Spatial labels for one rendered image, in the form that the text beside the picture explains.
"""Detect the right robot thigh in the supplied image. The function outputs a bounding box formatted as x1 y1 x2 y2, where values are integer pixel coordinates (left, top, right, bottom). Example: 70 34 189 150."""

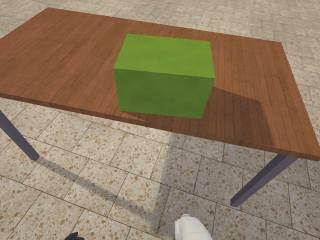
174 216 213 240

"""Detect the table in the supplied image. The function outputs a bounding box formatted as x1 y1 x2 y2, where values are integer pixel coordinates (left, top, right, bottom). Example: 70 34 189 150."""
0 7 320 208

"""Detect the carton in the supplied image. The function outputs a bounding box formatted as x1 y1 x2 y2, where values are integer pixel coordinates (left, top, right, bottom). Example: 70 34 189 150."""
113 33 215 119

